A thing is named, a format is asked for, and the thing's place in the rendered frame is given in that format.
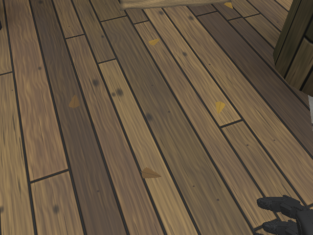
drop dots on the robot right hand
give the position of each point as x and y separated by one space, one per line
291 208

